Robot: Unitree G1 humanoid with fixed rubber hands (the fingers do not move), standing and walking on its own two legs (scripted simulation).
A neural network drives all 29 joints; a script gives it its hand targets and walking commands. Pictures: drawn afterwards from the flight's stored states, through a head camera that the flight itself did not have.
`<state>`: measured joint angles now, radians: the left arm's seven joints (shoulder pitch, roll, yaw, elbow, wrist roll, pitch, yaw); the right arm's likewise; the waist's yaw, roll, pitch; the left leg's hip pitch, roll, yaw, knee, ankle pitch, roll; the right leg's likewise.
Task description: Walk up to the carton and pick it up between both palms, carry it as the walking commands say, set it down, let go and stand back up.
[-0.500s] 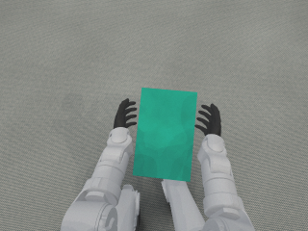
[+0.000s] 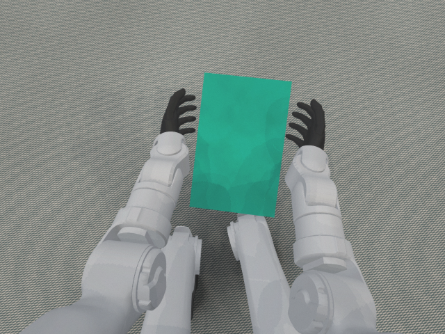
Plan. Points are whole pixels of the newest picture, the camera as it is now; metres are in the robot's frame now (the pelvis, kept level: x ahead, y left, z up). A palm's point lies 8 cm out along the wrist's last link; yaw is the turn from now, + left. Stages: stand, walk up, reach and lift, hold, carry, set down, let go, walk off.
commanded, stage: set down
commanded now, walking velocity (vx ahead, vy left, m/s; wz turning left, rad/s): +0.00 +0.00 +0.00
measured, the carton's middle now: (239, 146) +0.45 -0.10 -0.17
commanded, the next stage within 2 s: none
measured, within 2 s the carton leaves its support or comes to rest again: neither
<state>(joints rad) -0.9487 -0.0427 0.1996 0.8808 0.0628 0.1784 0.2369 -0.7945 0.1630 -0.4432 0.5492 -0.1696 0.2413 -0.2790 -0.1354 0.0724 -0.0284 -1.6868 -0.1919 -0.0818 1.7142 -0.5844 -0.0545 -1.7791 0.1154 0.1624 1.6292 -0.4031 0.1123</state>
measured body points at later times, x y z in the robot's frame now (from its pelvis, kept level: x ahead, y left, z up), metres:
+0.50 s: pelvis -0.01 +0.00 -0.07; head +0.27 -0.04 +0.28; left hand +0.50 +0.02 -0.16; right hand +0.44 -0.22 -0.16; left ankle +0.09 +0.12 -0.49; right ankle +0.15 -0.14 -0.49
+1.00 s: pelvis -0.02 +0.00 -0.12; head +0.33 -0.06 +0.14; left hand +0.52 +0.00 -0.28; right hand +0.46 -0.24 -0.27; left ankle +0.09 +0.12 -0.49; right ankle +0.15 -0.14 -0.49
